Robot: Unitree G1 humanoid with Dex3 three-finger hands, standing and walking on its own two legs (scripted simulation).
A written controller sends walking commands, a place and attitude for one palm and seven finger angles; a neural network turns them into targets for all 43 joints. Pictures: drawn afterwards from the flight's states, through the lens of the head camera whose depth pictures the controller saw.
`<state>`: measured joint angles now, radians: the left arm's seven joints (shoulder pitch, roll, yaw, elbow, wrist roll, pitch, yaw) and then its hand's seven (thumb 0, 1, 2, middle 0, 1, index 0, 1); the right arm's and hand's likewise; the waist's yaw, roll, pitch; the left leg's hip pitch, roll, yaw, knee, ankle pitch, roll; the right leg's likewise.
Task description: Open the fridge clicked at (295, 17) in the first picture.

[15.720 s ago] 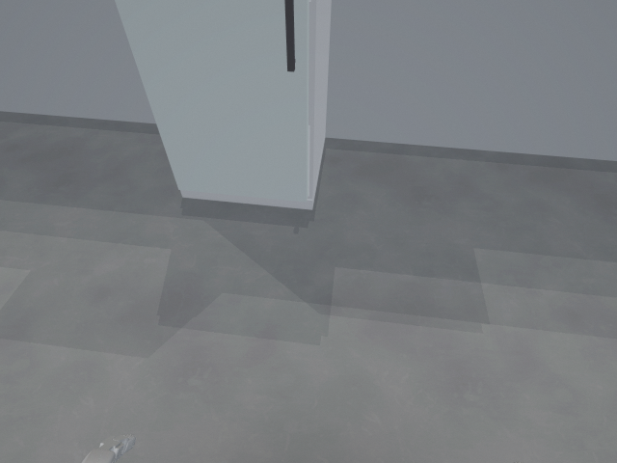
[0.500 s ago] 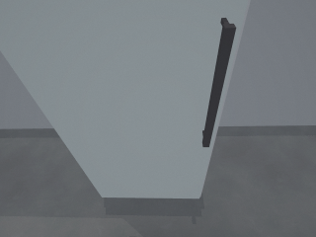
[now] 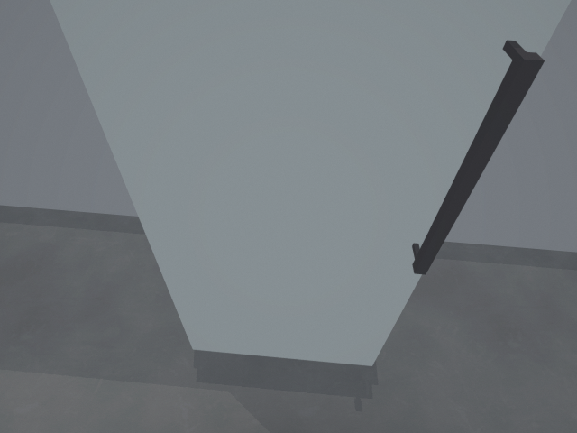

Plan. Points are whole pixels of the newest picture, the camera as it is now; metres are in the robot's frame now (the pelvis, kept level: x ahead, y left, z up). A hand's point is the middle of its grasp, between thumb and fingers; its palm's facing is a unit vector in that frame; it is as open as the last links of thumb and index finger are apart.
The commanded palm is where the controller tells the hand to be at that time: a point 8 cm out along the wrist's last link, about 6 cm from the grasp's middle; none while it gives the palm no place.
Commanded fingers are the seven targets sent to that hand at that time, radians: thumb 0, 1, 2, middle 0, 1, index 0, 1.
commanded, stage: come to a stop and stand still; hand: right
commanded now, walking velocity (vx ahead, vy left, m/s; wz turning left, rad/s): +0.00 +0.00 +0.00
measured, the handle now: (455, 182) +0.46 -0.21 +0.14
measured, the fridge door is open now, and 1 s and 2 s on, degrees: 0 0 0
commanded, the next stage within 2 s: look again from close up in 0.30 s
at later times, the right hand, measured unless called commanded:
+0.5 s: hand out of the picture -0.04 -0.15 -0.17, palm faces +0.03 +0.99 -0.16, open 7.3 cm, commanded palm none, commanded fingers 0.00 -0.90 -0.90 0.20 0.30 0.20 0.30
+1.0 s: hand out of the picture +0.00 -0.22 -0.17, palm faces -0.04 +0.97 -0.23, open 7.3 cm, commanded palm none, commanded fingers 0.00 -0.90 -0.90 0.20 0.30 0.20 0.30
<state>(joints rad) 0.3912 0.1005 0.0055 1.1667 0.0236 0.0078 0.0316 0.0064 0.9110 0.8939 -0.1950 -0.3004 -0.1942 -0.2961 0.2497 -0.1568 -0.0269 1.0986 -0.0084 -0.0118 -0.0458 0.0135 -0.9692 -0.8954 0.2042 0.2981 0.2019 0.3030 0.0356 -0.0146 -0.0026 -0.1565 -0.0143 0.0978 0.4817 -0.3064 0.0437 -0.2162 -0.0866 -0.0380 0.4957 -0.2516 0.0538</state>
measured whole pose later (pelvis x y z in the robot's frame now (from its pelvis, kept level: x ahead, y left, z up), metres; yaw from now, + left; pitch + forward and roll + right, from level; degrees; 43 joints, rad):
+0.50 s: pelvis -0.01 +0.00 +0.00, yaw +2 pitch -1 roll +1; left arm 0.25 0.17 0.02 1.08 0.01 0.01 0.04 0.01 0.93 0.89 -0.19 -0.30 -0.19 -0.30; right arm 0.36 -0.07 0.01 1.12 -0.03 -0.04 -0.05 0.00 -0.91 -0.90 0.21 0.30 0.20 0.30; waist -0.01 -0.04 0.05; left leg -0.16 -0.05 0.08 0.44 -0.26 0.05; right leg -0.26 -0.08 -0.03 0.62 -0.33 0.02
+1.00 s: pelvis -0.01 -0.04 +0.00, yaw +3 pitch -1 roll -1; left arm 0.33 0.15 -0.02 1.08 0.02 -0.02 0.02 0.01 0.91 0.89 -0.20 -0.30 -0.20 -0.30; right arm 0.30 -0.16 0.01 1.07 -0.02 0.00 -0.03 0.00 -0.91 -0.90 0.20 0.30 0.20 0.30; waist 0.00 -0.02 0.04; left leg -0.21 0.04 0.02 0.50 -0.28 -0.01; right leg -0.21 0.02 -0.10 0.46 -0.24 -0.05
